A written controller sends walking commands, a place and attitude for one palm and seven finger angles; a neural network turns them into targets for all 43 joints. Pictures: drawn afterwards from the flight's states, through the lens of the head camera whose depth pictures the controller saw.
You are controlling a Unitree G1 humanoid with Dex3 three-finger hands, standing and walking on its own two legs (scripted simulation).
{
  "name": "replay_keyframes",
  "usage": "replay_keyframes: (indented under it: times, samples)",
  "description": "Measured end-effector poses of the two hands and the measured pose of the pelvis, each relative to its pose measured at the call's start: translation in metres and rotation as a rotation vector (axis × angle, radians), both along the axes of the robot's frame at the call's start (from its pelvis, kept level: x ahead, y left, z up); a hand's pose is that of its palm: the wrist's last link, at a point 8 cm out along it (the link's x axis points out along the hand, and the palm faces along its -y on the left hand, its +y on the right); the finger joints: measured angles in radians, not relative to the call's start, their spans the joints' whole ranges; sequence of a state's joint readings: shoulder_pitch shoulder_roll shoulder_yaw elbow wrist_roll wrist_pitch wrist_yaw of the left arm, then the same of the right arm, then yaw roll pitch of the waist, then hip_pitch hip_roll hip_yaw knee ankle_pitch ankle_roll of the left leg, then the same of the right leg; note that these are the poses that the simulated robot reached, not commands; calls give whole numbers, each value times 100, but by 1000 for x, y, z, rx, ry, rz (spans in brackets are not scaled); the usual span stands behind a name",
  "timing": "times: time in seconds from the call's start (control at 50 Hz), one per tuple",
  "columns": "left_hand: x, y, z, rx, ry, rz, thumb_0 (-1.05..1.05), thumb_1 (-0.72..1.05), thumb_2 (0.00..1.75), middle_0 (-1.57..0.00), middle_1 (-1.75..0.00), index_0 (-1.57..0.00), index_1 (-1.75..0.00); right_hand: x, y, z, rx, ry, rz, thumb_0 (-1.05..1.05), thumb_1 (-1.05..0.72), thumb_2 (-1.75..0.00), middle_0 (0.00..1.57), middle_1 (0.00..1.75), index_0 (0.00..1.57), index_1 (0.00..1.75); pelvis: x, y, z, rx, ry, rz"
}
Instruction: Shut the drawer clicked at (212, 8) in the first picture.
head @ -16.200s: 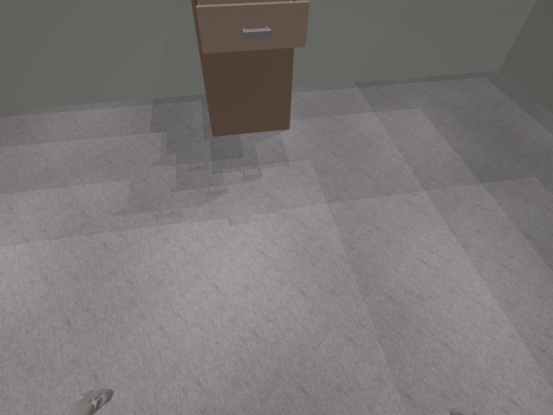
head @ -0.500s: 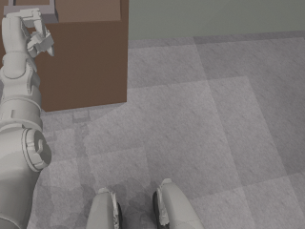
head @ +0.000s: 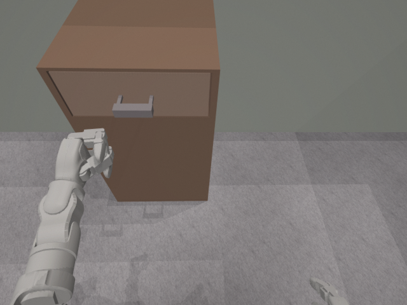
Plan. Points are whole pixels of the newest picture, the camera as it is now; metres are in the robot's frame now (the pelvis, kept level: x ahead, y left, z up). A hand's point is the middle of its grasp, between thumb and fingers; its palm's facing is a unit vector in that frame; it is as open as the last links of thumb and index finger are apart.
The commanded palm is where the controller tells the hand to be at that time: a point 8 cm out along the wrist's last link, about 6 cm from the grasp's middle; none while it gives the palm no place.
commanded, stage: draw the hand back to the body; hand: left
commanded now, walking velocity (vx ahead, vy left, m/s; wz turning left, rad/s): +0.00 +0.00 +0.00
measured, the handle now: (134, 104) +0.62 +0.20 -0.02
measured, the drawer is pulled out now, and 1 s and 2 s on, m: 0.00 0.00 0.00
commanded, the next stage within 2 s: step back with the hand held close in 0.88 s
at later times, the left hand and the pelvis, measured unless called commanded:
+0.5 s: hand (38, 220) +0.22 +0.22 +0.16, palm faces +0.31 -0.90 -0.31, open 3.3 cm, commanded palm +0.17 +0.26 +0.18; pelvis -0.01 -0.01 +0.04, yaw +0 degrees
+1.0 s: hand out of the picture +0.16 +0.23 +0.19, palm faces +0.41 -0.82 -0.39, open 3.3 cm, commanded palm +0.11 +0.27 +0.22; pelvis -0.02 -0.01 +0.04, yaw +0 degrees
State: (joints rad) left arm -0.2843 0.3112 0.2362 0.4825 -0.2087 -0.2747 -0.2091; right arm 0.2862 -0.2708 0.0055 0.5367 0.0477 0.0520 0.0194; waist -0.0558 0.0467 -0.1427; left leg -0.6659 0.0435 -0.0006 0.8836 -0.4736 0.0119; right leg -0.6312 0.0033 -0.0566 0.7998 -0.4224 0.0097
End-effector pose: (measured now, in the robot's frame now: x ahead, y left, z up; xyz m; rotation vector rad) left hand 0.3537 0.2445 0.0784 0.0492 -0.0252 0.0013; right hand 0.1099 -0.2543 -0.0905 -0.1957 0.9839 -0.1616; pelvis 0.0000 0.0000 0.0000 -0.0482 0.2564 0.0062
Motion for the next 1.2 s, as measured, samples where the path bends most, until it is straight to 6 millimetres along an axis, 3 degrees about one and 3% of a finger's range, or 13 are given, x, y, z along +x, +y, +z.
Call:
replay_keyframes:
  times: [0.14, 0.32, 0.54, 0.74, 0.8, 0.96, 1.12, 1.2]
  samples:
    - [-56, -1, 21, 165, 80, 98, 2, 90, 90, -140, -160, -140, -160, 35, 13, 24, 15, -148, 11, 1, -91, -90, 20, 30, 20, 30, -6, 1, 15, 27, -109, -10]
    - [-113, 17, 70, 236, 15, 274, 2, 89, 90, -140, -160, -140, -160, 60, 36, 49, 35, -253, 98, 1, -91, -90, 20, 30, 20, 30, -11, -4, 32, 39, -228, 1]
    - [-181, 19, 105, 298, -40, 332, 2, 89, 90, -141, -160, -140, -160, 62, 37, 58, 37, -295, 147, 2, -91, -90, 20, 30, 20, 30, -12, -9, 42, 42, -306, 3]
    - [-235, 23, 150, 431, -145, 396, 2, 89, 90, -141, -160, -141, -160, 58, 30, 58, 30, -325, 155, 2, -91, -90, 20, 30, 20, 30, -13, -12, 44, 37, -332, 5]
    - [-242, 23, 153, 445, -152, 408, 2, 89, 90, -141, -160, -141, -160, 57, 30, 57, 32, -331, 155, 2, -91, -90, 20, 30, 20, 30, -14, -12, 44, 37, -336, 7]
    - [-237, 24, 130, 391, -85, 423, 2, 89, 90, -141, -160, -141, -160, 50, 28, 56, 17, -317, 152, 2, -91, -90, 20, 30, 20, 30, -19, -14, 45, 38, -341, 7]
    - [-227, 28, 148, 458, -162, 375, 2, 89, 90, -141, -160, -141, -160, 45, 23, 59, 3, -297, 113, 2, -91, -90, 20, 30, 20, 30, -19, -9, 46, 27, -301, -1]
    - [-220, 33, 145, 485, -141, 334, 2, 89, 90, -141, -160, -141, -160, 37, 18, 58, -13, -255, 70, 2, -91, -90, 20, 30, 20, 30, -24, -1, 47, 29, -267, -11]
